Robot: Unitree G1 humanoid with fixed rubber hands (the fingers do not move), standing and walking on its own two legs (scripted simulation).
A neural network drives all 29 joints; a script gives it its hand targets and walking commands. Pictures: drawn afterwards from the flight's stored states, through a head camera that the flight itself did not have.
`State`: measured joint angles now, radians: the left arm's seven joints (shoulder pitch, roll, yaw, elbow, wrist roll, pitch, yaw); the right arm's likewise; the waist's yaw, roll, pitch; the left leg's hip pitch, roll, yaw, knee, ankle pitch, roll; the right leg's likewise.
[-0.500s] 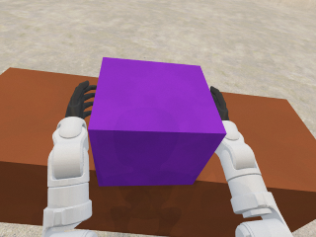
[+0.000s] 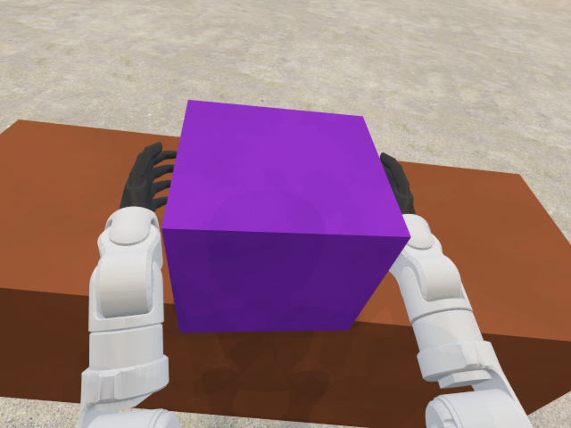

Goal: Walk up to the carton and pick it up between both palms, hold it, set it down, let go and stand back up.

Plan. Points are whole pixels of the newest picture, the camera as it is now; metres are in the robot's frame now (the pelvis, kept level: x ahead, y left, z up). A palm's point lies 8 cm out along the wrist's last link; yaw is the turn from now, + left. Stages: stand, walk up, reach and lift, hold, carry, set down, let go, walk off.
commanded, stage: hold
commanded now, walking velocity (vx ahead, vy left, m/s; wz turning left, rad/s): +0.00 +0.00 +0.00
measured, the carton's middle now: (273, 222) +0.37 +0.00 +0.14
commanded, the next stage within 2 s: none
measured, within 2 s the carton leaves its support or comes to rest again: neither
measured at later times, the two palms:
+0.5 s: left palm (137, 206) +0.36 +0.17 +0.18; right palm (394, 212) +0.36 -0.16 +0.17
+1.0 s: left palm (140, 209) +0.35 +0.16 +0.18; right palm (400, 218) +0.35 -0.17 +0.16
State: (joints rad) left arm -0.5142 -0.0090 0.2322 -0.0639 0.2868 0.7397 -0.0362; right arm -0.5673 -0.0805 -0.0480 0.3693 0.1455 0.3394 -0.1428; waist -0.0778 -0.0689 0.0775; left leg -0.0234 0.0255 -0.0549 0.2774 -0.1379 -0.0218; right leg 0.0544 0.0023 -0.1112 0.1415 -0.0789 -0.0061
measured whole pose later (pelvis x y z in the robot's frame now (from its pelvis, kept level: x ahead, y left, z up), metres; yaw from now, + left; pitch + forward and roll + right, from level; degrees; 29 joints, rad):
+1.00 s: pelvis +0.00 +0.00 +0.00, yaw +0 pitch -8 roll -1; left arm -0.50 -0.03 0.23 -0.11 0.30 0.77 -0.05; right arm -0.54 -0.09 -0.04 0.31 0.16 0.37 -0.15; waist -0.08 -0.04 0.10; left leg -0.01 0.02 -0.05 0.29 -0.14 -0.02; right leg 0.07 0.00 -0.10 0.15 -0.08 0.00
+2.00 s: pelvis +0.01 +0.00 +0.00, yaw +0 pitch -7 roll -1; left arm -0.47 -0.01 0.22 -0.11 0.30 0.76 -0.05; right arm -0.53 -0.09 -0.03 0.33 0.17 0.35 -0.15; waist -0.08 -0.07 0.07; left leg -0.01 0.02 -0.05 0.27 -0.15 -0.02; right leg 0.07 0.00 -0.11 0.13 -0.08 0.00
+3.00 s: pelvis +0.00 +0.00 +0.00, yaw +0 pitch -6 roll -1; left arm -0.51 -0.01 0.22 -0.06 0.29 0.74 -0.04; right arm -0.57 -0.08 -0.05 0.37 0.14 0.34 -0.14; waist -0.08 -0.07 0.07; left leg -0.03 0.02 -0.05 0.28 -0.14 -0.02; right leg 0.05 0.00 -0.11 0.14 -0.08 0.00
